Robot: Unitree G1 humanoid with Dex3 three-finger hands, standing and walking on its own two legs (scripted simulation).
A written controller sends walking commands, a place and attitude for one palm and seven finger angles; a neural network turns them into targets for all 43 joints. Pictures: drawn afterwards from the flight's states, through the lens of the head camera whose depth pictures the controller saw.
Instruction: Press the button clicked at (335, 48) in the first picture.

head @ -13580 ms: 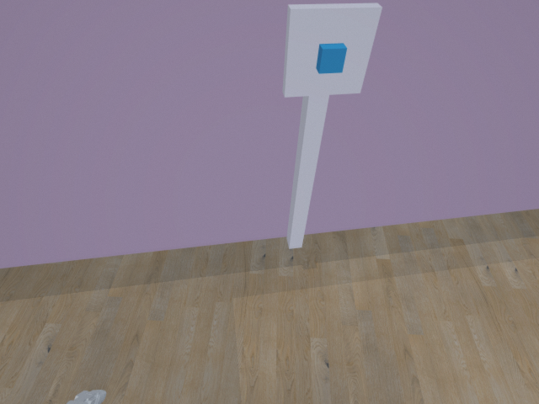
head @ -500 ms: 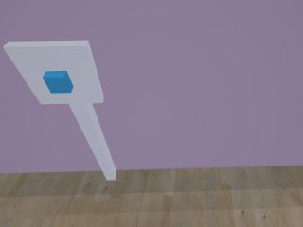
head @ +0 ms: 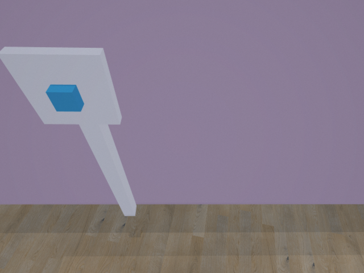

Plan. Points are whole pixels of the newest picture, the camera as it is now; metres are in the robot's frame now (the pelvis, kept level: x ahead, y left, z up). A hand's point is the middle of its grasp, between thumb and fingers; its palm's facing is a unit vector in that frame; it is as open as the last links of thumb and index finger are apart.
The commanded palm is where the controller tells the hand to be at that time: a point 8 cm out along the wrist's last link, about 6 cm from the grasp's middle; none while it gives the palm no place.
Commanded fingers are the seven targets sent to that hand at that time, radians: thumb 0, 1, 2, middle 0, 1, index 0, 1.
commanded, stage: shuffle to correct the standing spot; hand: left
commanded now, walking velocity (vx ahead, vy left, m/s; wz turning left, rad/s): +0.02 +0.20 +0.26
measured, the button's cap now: (66, 97) +0.47 +0.32 +0.12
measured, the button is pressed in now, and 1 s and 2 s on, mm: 0 0 0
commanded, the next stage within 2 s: come to a stop and stand still in 0.24 s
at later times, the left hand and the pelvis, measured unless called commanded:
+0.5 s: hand out of the picture +0.03 +0.25 -0.18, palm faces +0.05 -0.97 -0.24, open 7.4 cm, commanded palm none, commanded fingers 0.00 0.90 0.90 -0.20 -0.30 -0.20 -0.30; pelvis +0.00 +0.06 +0.00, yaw +2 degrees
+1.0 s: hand out of the picture +0.03 +0.19 -0.17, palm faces +0.03 -0.98 -0.21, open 7.3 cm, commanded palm none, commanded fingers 0.00 0.90 0.90 -0.20 -0.30 -0.20 -0.30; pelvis +0.02 +0.02 +0.00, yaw +2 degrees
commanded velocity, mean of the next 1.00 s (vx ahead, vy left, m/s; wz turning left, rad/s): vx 0.01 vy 0.03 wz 0.02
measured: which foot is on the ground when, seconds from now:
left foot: down 0.00-1.00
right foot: down 0.00-0.30, up 0.32-0.60, down 0.62-1.00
